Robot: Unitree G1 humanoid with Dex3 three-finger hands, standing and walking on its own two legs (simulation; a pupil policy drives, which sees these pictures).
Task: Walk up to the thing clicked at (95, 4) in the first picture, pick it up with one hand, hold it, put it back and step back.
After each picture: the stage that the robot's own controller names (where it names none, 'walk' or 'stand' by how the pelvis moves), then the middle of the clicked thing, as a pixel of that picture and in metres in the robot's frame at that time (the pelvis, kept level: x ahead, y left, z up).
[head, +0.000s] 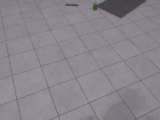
stand; (95, 6) +2.27 -0.25 -0.72
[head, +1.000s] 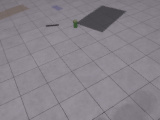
walk; (75, 23) +2.12 +0.16 -0.69
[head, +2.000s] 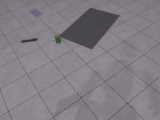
walk; (57, 38) +1.48 +0.40 -0.71
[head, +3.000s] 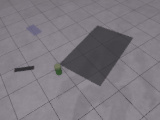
walk; (58, 69) +0.99 +0.29 -0.72
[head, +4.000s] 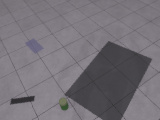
walk; (63, 104) +0.57 +0.20 -0.71
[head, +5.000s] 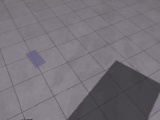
stand; out of the picture +0.36 +0.12 -0.70
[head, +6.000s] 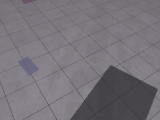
stand; out of the picture +0.30 +0.13 -0.72
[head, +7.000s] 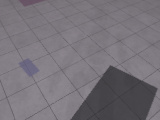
stand; out of the picture +0.31 +0.13 -0.73
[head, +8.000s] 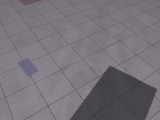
stand; out of the picture +0.31 +0.14 -0.73
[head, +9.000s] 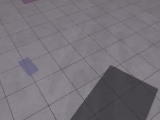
stand; out of the picture +0.30 +0.14 -0.73
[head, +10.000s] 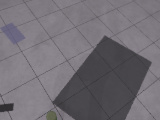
go down; (51, 117) +0.33 +0.14 -0.64
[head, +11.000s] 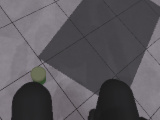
go down; (39, 76) +0.39 +0.16 -0.30
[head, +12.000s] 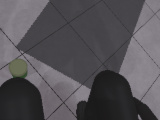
close in; (19, 69) +0.39 +0.17 -0.26
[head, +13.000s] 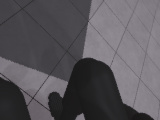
close; out of the picture +0.39 +0.20 -0.22
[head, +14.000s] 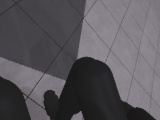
close; out of the picture +0.42 +0.23 -0.22
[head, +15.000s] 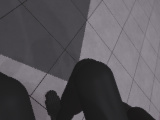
lift; out of the picture +0.39 +0.21 -0.23
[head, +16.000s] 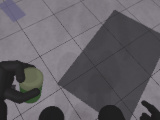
lift; (31, 86) +0.32 +0.17 -0.02
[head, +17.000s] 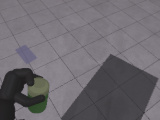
hold; (37, 96) +0.30 +0.15 +0.00
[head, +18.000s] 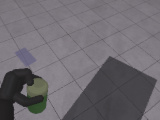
hold; (37, 96) +0.30 +0.16 +0.00
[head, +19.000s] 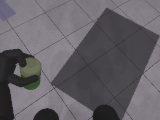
crouch; (30, 74) +0.38 +0.16 -0.07
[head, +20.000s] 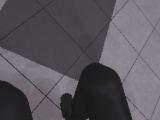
lower; out of the picture +0.43 +0.24 -0.21
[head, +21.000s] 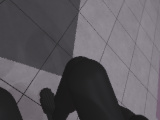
lower; out of the picture +0.43 +0.26 -0.23
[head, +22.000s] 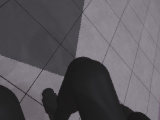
lower; out of the picture +0.43 +0.26 -0.23
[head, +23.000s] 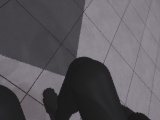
lower; out of the picture +0.43 +0.26 -0.23
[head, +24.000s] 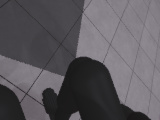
lower; out of the picture +0.43 +0.26 -0.23
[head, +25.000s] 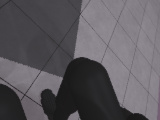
open; out of the picture +0.42 +0.24 -0.23
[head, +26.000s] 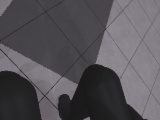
stand; out of the picture +0.41 +0.22 -0.25
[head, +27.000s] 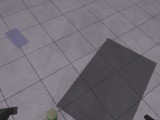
stand; (52, 116) +0.37 +0.15 -0.60
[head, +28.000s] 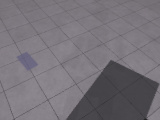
stand; out of the picture +0.36 +0.15 -0.67
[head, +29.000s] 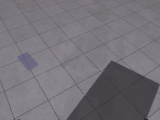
stand; out of the picture +0.36 +0.15 -0.67
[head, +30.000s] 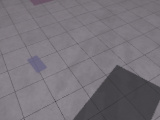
stand; out of the picture +0.38 +0.14 -0.72
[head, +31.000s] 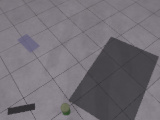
walk; (65, 109) +0.43 +0.13 -0.70
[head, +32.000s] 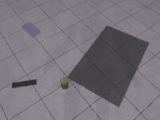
walk; (64, 83) +0.67 +0.14 -0.70
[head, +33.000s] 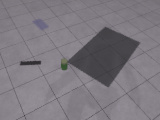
stand; (64, 64) +1.02 +0.14 -0.70
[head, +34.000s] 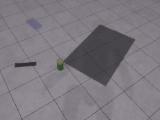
stand; (60, 64) +0.99 +0.18 -0.71
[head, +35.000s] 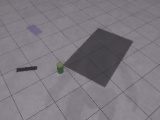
stand; (60, 68) +1.02 +0.20 -0.72
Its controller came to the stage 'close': yes
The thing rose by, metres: 0.71
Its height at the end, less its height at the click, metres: +0.00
